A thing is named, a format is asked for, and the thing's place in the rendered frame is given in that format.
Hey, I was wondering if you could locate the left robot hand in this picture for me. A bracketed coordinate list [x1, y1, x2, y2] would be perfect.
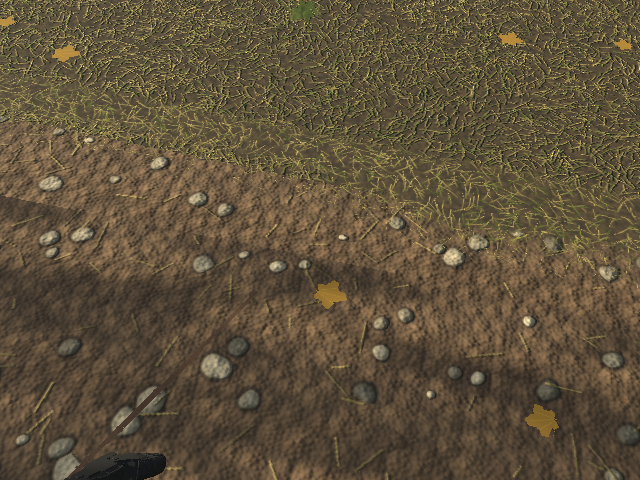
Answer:
[64, 452, 166, 480]

